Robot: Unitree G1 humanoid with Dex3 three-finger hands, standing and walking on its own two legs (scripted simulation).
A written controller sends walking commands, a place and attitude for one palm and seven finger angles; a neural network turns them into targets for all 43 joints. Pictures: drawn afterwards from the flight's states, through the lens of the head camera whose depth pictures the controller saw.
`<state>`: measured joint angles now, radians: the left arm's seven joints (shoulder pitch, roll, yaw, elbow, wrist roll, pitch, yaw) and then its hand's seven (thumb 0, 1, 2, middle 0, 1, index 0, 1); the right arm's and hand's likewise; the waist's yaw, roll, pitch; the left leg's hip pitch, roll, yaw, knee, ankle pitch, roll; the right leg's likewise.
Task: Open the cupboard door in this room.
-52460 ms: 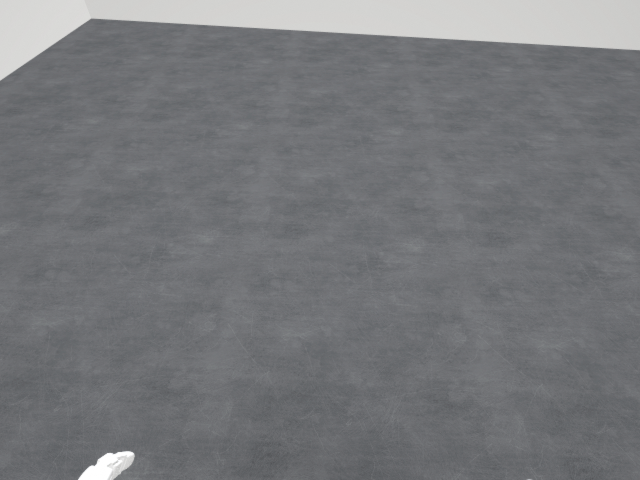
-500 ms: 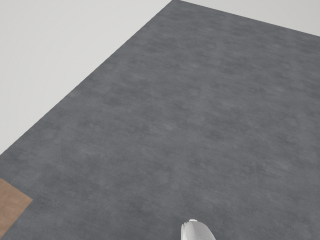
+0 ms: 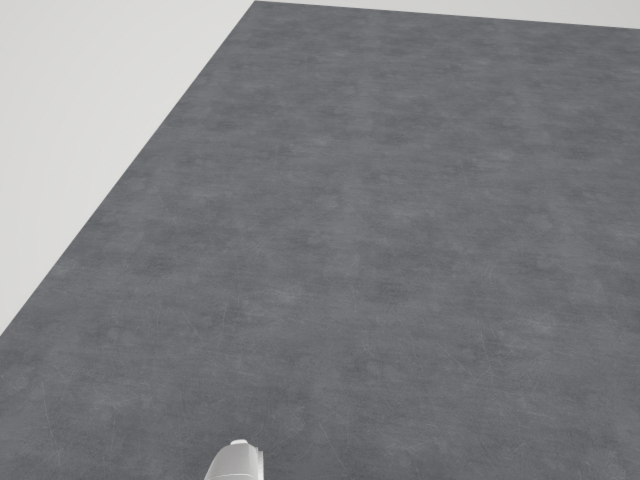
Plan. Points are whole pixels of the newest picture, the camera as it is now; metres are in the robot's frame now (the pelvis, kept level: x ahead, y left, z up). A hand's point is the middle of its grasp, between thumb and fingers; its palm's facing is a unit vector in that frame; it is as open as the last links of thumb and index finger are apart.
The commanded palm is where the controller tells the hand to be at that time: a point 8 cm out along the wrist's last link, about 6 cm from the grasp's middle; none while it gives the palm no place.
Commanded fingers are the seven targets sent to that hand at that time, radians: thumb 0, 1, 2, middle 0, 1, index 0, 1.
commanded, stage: walk to a spot facing it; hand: left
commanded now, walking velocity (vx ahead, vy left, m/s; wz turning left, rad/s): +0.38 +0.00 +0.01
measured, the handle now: out of the picture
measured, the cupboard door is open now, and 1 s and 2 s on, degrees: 48 48 48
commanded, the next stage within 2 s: turn to face it in 0.70 s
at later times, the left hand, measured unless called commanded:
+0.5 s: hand (194, 444) +0.20 +0.21 -0.19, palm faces +0.07 -0.99 -0.12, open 7.4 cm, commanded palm none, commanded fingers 0.00 0.90 0.90 -0.20 -0.30 -0.20 -0.30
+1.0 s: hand (265, 222) +0.63 +0.14 -0.17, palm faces -0.11 -0.98 -0.16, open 7.4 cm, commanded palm none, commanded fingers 0.00 0.90 0.90 -0.20 -0.30 -0.20 -0.30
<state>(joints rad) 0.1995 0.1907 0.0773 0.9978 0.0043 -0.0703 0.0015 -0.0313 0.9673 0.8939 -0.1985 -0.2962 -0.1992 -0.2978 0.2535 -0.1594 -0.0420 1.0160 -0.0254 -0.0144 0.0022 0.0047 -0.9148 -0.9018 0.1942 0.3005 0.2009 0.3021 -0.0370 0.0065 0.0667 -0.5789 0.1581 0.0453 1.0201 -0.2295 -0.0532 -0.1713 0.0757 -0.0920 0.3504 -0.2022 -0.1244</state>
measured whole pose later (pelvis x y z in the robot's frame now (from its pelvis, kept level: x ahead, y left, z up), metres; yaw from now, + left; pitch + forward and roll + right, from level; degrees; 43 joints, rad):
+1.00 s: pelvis +0.49 -0.01 -0.01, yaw -2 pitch +0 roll +0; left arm 0.07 0.16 0.02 0.98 0.01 -0.06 0.01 0.00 0.92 0.89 -0.19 -0.30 -0.19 -0.30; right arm 0.43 -0.09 0.00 1.16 0.01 -0.01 -0.02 0.01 -0.91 -0.90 0.20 0.30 0.20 0.30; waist -0.08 -0.02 0.11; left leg -0.36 0.06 0.05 1.17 -0.49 -0.02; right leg -0.32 -0.01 -0.17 0.53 -0.22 -0.08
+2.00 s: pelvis +0.60 -0.04 -0.01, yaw +33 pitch +1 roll +3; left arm 0.23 0.19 0.03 0.90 0.03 0.00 0.01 0.01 0.91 0.89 -0.20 -0.30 -0.20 -0.30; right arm 0.10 -0.26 -0.07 0.92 -0.01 0.08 0.04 0.01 -0.91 -0.90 0.19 0.30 0.20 0.30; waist 0.00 -0.03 0.12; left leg -0.43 0.03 0.08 0.83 -0.43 -0.07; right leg -0.18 -0.14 -0.20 0.53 -0.35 0.01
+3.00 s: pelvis +0.64 -0.04 -0.01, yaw +69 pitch +1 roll -1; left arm 0.18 0.27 0.08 0.90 0.02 0.07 0.00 0.01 0.91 0.89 -0.19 -0.30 -0.19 -0.30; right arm 0.13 -0.23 -0.04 0.89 -0.02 0.03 0.00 0.00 -0.91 -0.90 0.20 0.30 0.20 0.30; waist 0.01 -0.05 0.10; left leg -0.32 -0.01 0.01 0.54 -0.24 0.03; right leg -0.50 -0.10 -0.02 1.09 -0.42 0.09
